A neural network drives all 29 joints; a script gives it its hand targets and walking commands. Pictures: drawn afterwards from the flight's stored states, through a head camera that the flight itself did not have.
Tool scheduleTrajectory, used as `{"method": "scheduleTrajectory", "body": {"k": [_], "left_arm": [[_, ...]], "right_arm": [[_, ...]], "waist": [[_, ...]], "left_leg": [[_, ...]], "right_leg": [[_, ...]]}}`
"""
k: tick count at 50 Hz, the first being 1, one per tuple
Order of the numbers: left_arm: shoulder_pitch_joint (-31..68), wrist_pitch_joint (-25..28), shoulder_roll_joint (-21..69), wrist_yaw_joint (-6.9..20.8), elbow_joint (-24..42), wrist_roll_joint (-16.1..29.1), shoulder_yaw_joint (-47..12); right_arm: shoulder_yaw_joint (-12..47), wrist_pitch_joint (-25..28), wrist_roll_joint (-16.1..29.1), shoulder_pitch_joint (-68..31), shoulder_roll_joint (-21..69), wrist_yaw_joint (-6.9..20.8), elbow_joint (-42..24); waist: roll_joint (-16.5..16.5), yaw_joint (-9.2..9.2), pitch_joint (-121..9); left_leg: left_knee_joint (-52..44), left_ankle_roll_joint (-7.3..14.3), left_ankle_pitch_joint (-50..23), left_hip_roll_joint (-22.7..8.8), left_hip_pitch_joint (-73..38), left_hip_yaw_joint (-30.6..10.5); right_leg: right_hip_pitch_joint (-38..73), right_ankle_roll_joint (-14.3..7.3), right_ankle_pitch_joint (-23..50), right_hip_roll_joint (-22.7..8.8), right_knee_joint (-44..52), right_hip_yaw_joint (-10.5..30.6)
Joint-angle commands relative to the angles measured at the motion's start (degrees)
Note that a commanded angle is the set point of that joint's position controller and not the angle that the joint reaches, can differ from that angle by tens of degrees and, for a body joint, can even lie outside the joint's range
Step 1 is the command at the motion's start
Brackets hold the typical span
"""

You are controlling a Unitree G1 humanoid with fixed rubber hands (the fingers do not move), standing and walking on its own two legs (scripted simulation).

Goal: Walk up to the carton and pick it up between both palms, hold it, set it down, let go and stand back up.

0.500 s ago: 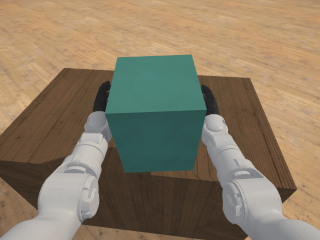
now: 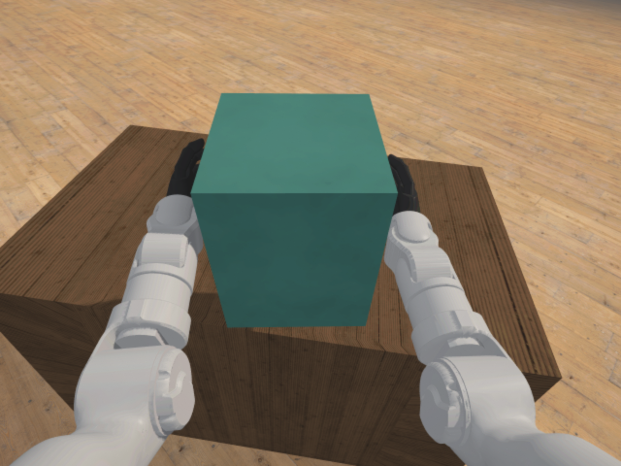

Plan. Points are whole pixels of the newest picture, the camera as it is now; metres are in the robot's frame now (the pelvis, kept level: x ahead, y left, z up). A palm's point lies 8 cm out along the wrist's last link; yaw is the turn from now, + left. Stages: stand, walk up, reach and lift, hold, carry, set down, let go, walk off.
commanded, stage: reach and lift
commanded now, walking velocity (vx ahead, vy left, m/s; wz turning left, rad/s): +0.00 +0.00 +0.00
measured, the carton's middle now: (296, 214) +0.42 +0.00 +0.14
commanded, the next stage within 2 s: hold in 1.46 s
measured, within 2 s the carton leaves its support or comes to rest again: neither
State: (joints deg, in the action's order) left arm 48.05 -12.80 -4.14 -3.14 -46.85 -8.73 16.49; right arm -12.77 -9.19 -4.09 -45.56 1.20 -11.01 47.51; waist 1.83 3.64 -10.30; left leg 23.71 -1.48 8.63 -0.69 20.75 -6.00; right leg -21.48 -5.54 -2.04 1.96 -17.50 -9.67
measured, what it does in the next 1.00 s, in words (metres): shifts its weight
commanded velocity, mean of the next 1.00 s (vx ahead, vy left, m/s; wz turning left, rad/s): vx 0.00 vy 0.00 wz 0.00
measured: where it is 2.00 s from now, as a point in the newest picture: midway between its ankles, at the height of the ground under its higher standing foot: outside the picture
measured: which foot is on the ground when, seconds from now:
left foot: down 0.00-1.00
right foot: down 0.00-1.00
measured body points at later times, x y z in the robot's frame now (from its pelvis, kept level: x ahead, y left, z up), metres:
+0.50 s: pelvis +0.04 +0.04 +0.01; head +0.03 +0.07 +0.46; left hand +0.46 +0.17 +0.20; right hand +0.43 -0.13 +0.18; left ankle +0.04 +0.15 -0.74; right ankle +0.08 -0.06 -0.74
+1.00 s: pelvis +0.06 +0.06 +0.01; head +0.05 +0.10 +0.46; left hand +0.44 +0.18 +0.23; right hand +0.42 -0.11 +0.20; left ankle +0.04 +0.15 -0.74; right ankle +0.08 -0.06 -0.74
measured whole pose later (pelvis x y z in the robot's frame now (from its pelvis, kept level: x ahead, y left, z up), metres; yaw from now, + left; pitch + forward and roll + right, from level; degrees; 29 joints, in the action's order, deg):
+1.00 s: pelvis +0.06 +0.06 +0.01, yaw -2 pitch -5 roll -2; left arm 34.5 -50.4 3.5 -2.1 10.1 -19.8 8.8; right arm -2.7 -25.9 9.7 -32.2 -2.7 -10.2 11.6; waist 2.9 6.3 3.1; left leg 18.6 1.7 12.9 1.0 0.3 -2.6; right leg 1.2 -0.1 -1.8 0.8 -5.9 -5.8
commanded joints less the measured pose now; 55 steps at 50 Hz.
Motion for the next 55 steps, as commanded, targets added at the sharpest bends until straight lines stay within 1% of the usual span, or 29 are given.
{"method": "scheduleTrajectory", "body": {"k": [1, 2, 4, 5, 7, 9, 10, 13, 14, 15, 16, 20, 21, 22, 26, 28, 30, 33, 37, 40, 42, 43, 44, 46, 48, 49, 50, 53, 55], "left_arm": [[39.8, -0.8, 35.4, 9.7, 12.8, 1.8, -16.6], [39.6, -1.3, 35.8, 9.8, 14.6, 2.3, -17.0], [39.0, -2.4, 34.5, 10.2, 14.6, 1.5, -16.6], [37.6, -3.2, 36.0, 10.3, 15.7, 1.6, -17.7], [38.4, -4.7, 35.1, 10.1, 17.0, 1.4, -18.3], [38.6, -6.8, 36.5, 9.5, 19.4, 1.5, -19.6], [36.9, -7.7, 36.7, 9.3, 19.4, 1.3, -18.9], [34.8, -10.5, 35.9, 9.9, 21.9, 0.5, -19.1], [33.9, -11.4, 36.0, 10.2, 23.9, 1.1, -20.3], [32.4, -12.3, 34.7, 10.6, 23.0, 0.1, -18.3], [32.0, -13.0, 35.5, 11.0, 24.6, 0.5, -19.0], [28.7, -16.5, 36.6, 10.8, 32.7, -0.6, -21.3], [28.4, -17.3, 36.0, 10.9, 35.4, -0.2, -22.2], [29.5, -18.0, 35.9, 10.6, 38.8, 0.1, -23.8], [24.1, -21.4, 37.8, 9.8, 45.9, 0.0, -27.1], [21.5, -23.4, 38.3, 9.6, 50.1, 0.1, -29.6], [18.5, -26.0, 35.7, 10.0, 52.5, 0.2, -29.7], [14.2, -30.3, 35.1, 9.9, 54.4, -0.7, -30.8], [12.6, -34.0, 32.3, 10.0, 54.1, -2.7, -27.6], [13.7, -34.9, 32.8, 9.7, 58.8, -1.1, -30.1], [15.2, -34.7, 34.7, 9.3, 64.7, 0.6, -34.7], [14.8, -34.7, 35.3, 9.2, 64.3, 0.7, -35.3], [15.0, -35.0, 35.8, 9.1, 64.6, 0.9, -36.1], [14.6, -35.4, 34.9, 9.4, 63.5, 0.9, -35.2], [13.0, -36.8, 33.8, 9.3, 60.4, -0.1, -33.7], [12.2, -37.7, 34.3, 9.3, 60.7, -0.3, -33.9], [12.6, -38.2, 33.2, 9.6, 62.0, 0.4, -33.7], [13.3, -39.0, 33.9, 10.0, 64.9, 1.1, -35.3], [15.0, -39.6, 34.2, 10.0, 63.3, 0.9, -35.3]], "right_arm": [[18.0, 2.5, 3.4, -46.8, 33.8, 5.8, -16.7], [17.2, 2.2, 3.2, -46.1, 33.0, 5.8, -17.3], [16.8, 2.0, 3.3, -46.7, 31.9, 5.7, -18.3], [16.5, 2.3, 3.4, -46.8, 31.3, 5.4, -20.6], [16.6, 1.7, 4.2, -48.1, 29.9, 5.3, -21.1], [16.2, 1.1, 4.4, -49.0, 28.1, 5.8, -20.6], [16.5, 0.6, 4.3, -47.4, 28.1, 6.0, -20.5], [15.3, -0.9, 4.7, -44.9, 25.7, 6.2, -19.7], [15.4, -1.0, 5.5, -44.3, 25.0, 6.0, -21.9], [16.9, -1.5, 5.9, -43.8, 24.8, 5.7, -22.7], [16.8, -1.7, 6.3, -44.3, 24.6, 5.6, -24.0], [17.4, -2.5, 7.7, -41.2, 21.8, 5.4, -29.8], [18.5, -2.7, 8.3, -40.3, 21.8, 5.3, -31.0], [18.8, -3.0, 9.1, -40.1, 21.6, 5.1, -33.1], [22.6, -3.7, 11.1, -37.1, 20.9, 4.6, -40.1], [23.6, -4.5, 12.0, -33.5, 20.2, 4.3, -43.3], [25.0, -6.1, 12.3, -31.2, 18.8, 3.7, -45.1], [25.7, -7.9, 13.7, -29.1, 16.6, 3.3, -48.6], [22.6, -9.5, 14.1, -28.2, 13.2, 3.5, -46.9], [25.2, -9.3, 16.3, -31.7, 13.7, 3.0, -53.1], [26.2, -8.9, 17.2, -31.6, 15.1, 2.5, -57.0], [26.3, -8.9, 16.8, -31.5, 15.1, 2.3, -57.7], [27.1, -9.3, 17.4, -31.7, 14.5, 2.1, -57.5], [25.9, -10.5, 16.8, -30.7, 14.5, 1.9, -56.2], [25.2, -11.7, 16.9, -29.7, 12.5, 2.2, -53.5], [24.2, -12.2, 16.9, -28.1, 11.5, 2.3, -52.1], [24.4, -12.5, 17.6, -28.3, 12.0, 2.2, -52.8], [24.5, -13.3, 19.3, -28.9, 12.4, 1.5, -54.7], [23.8, -13.8, 19.1, -31.5, 11.6, 1.3, -54.9]], "waist": [[-2.0, -0.92, -27.1], [-2.4, 0.07, -27.1], [-2.5, -0.19, -26.9], [-3.4, 1.12, -27.1], [-4.0, 1.07, -25.7], [-6.3, 1.35, -24.6], [-5.0, 1.25, -23.8], [-4.9, 2.32, -22.3], [-4.8, 3.36, -22.7], [-3.6, 1.96, -21.1], [-3.1, 3.18, -21.9], [-6.3, 4.08, -23.1], [-5.2, 4.1, -23.0], [-6.0, 4.34, -23.4], [-5.9, 3.82, -24.9], [-5.8, 4.71, -25.2], [-4.9, 3.85, -21.9], [-5.2, 4.19, -18.2], [-4.8, 3.19, -10.2], [-3.5, 2.71, -14.9], [-6.3, 3.45, -20.3], [-5.5, 4.19, -20.6], [-6.3, 3.56, -20.3], [-4.9, 4.56, -17.8], [-5.4, 3.86, -13.5], [-6.2, 4.33, -12.6], [-4.7, 4.42, -13.2], [-5.0, 5.13, -14.6], [-6.5, 4.41, -14.2]], "left_leg": [[-4.4, 4.5, 2.2, 3.5, 4.8, 4.0], [-5.5, 4.7, 2.3, 2.9, 6.1, 3.6], [-6.5, 4.9, 2.8, 2.5, 6.2, 3.8], [-6.8, 4.8, 1.5, 2.3, 6.3, 3.6], [-6.6, 4.2, 2.9, 2.5, 5.0, 3.6], [-7.6, 3.4, 3.7, 2.0, 4.5, 3.3], [-8.0, 3.5, 3.6, 1.7, 4.3, 2.9], [-9.1, 2.9, 2.3, 1.7, 2.0, 2.8], [-8.8, 2.5, 0.4, 1.4, 2.1, 2.5], [-8.9, 2.9, -0.4, 1.8, 1.3, 2.9], [-9.1, 2.6, -1.6, 1.9, 0.7, 2.4], [-8.9, 1.2, -9.1, 1.5, -6.0, 1.8], [-8.6, 1.3, -10.3, 1.6, -6.4, 1.7], [-8.5, 0.9, -11.9, 1.4, -7.6, 1.6], [-6.8, 0.2, -21.8, 1.0, -13.3, 1.4], [-5.2, -0.7, -28.7, 0.8, -16.7, 1.6], [-5.6, -0.8, -29.9, 1.4, -17.2, 1.6], [-5.4, -1.2, -31.9, 0.2, -18.3, 1.5], [-7.0, -2.0, -25.8, 0.4, -18.4, 2.2], [-5.9, -1.9, -34.2, 0.0, -21.3, 1.9], [-3.6, -3.3, -42.5, 0.1, -25.3, 1.8], [-3.1, -3.7, -45.2, -0.3, -26.9, 1.8], [-2.8, -4.0, -45.3, -0.3, -26.0, 1.7], [-3.3, -3.8, -41.4, -0.4, -25.8, 1.9], [-4.6, -3.8, -37.1, -0.7, -25.0, 1.9], [-4.7, -4.1, -37.6, -1.1, -25.5, 1.6], [-4.6, -4.1, -37.3, -0.8, -25.7, 1.8], [-3.7, -4.5, -41.1, -0.7, -27.6, 1.7], [-4.6, -4.8, -37.0, -1.0, -26.3, 1.6]], "right_leg": [[30.7, 5.3, -13.7, -6.1, 4.6, 10.8], [32.5, 5.5, -11.3, -5.1, 3.5, 9.6], [34.0, 5.5, -8.7, -5.0, 3.3, 9.3], [35.6, 5.8, -5.8, -4.5, 3.1, 9.1], [33.2, 5.2, -9.8, -4.5, 4.1, 9.1], [32.8, 4.3, -8.4, -3.3, 3.2, 7.2], [34.3, 4.5, -6.9, -3.1, 3.2, 6.9], [36.4, 4.9, -3.2, -2.5, 3.4, 6.4], [38.2, 4.7, -0.4, -2.1, 3.2, 6.0], [39.7, 5.2, 1.4, -2.6, 4.0, 6.7], [39.8, 5.4, 2.9, -2.3, 3.6, 6.1], [40.5, 5.0, 10.4, -1.3, 3.9, 5.2], [41.4, 5.3, 11.4, -1.1, 4.0, 5.0], [41.5, 5.2, 12.6, -1.1, 4.1, 4.8], [41.5, 5.3, 17.3, -0.6, 4.2, 5.1], [41.3, 5.4, 20.3, -0.6, 4.6, 5.1], [42.2, 5.9, 21.7, -0.9, 5.2, 5.6], [41.3, 5.6, 19.2, -1.1, 5.2, 5.9], [37.9, 5.5, 12.9, -1.1, 7.1, 5.0], [39.4, 6.0, 16.8, -0.3, 6.1, 5.4], [39.5, 5.7, 20.0, 0.0, 5.9, 5.7], [38.1, 5.4, 20.2, 0.1, 6.2, 5.6], [37.6, 5.1, 19.0, 0.0, 6.6, 5.8], [36.5, 5.2, 17.2, -0.1, 7.4, 5.6], [35.1, 4.9, 13.1, -0.4, 8.2, 5.5], [35.5, 4.8, 12.2, -0.1, 8.4, 5.6], [35.3, 4.9, 12.6, 0.2, 8.6, 5.4], [35.7, 4.6, 15.6, 0.3, 8.6, 5.5], [35.0, 4.4, 10.9, 0.4, 9.2, 5.3]]}}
